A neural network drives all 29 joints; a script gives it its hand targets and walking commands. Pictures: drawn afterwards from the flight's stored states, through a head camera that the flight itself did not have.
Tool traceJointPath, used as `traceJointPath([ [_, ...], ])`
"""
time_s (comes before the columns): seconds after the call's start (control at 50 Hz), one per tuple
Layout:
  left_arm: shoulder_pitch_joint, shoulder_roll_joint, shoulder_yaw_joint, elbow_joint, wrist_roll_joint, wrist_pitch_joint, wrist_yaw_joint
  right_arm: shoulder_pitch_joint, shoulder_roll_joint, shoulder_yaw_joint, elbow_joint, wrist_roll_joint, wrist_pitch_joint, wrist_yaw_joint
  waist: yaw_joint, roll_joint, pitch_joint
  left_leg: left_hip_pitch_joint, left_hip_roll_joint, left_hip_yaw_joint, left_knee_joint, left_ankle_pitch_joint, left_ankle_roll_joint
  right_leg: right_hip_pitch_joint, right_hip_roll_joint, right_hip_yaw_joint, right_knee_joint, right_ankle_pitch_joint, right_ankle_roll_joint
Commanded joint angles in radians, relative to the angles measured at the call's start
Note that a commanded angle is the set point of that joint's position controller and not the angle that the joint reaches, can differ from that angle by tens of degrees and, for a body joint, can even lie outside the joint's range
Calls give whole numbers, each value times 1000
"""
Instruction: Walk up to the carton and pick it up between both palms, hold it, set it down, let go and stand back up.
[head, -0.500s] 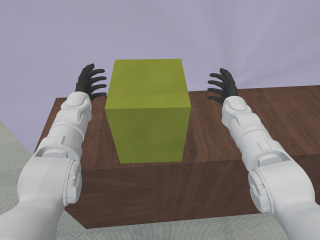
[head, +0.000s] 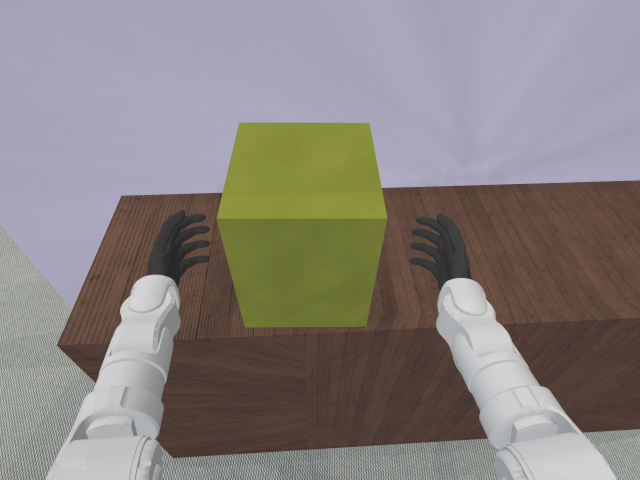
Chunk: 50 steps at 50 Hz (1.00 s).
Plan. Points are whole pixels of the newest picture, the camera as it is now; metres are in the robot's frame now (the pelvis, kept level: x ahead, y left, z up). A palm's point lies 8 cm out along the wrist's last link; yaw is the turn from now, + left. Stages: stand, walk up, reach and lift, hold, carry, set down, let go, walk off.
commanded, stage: set down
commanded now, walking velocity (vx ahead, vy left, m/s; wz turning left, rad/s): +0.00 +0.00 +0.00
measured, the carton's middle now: (305, 228) +0.48 +0.06 +0.03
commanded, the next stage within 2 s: let go in 1.44 s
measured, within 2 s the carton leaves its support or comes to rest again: neither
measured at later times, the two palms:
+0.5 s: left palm (156, 354) +0.27 +0.24 +0.01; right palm (457, 352) +0.29 -0.15 +0.00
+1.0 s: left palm (154, 398) +0.23 +0.24 -0.03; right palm (468, 394) +0.25 -0.17 -0.04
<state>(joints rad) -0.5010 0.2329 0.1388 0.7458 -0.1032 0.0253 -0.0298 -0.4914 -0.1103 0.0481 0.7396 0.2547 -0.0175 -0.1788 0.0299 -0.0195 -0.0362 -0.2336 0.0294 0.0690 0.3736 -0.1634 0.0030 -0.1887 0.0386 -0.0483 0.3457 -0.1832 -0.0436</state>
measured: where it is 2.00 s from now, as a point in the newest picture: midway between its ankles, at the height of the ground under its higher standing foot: outside the picture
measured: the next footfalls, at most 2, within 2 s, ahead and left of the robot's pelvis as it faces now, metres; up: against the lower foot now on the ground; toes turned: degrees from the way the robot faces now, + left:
none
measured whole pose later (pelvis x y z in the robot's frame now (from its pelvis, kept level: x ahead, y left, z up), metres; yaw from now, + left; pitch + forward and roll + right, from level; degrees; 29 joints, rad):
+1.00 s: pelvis +0.03 +0.01 +0.00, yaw +0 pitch -4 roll +0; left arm 0.13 0.20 0.02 0.44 -0.07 -0.01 -0.02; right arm 0.11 -0.11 0.04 0.57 0.08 -0.18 -0.06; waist 0.05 -0.01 0.03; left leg -0.07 0.01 0.06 0.37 -0.23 0.01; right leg -0.02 0.03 -0.03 0.33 -0.24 -0.03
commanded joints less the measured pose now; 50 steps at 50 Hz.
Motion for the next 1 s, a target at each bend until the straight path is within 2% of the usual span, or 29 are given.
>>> traceJointPath([
  [0.0,-256,124,28,-218,6,-39,-4,-289,-77,-14,-212,0,-49,3,6,58,-366,216,-31,-15,11,315,-17,74,-10,48,-45,149,47],
  [0.26,52,70,0,-352,0,-120,-16,21,-44,4,-336,-25,-137,18,3,57,-233,248,-24,-38,16,323,-18,64,-30,62,-61,132,34],
  [0.38,209,57,-25,-386,-1,-178,-11,190,-36,3,-337,-49,-192,32,2,54,-175,254,-19,-56,18,314,-19,52,-34,64,-63,126,21],
  [0.56,333,63,-70,-387,-20,-228,13,322,-36,-11,-326,-83,-245,66,6,54,-127,222,-15,-67,19,250,-12,32,-39,75,-55,85,2],
  [0.68,383,71,-86,-410,-18,-197,22,371,-33,-12,-331,-107,-242,85,11,65,-132,242,-10,-67,20,261,-16,34,-40,76,-51,100,-3],
  [0.86,497,62,-86,-449,19,-100,18,456,-58,-21,-323,-148,-213,107,20,62,-85,323,-2,-63,9,344,-33,31,-33,52,-70,127,2],
  [0.98,526,58,-90,-438,49,-41,14,503,-78,-38,-286,-186,-185,127,11,56,-28,335,-2,-50,-8,336,-37,18,-36,42,-93,110,7],
])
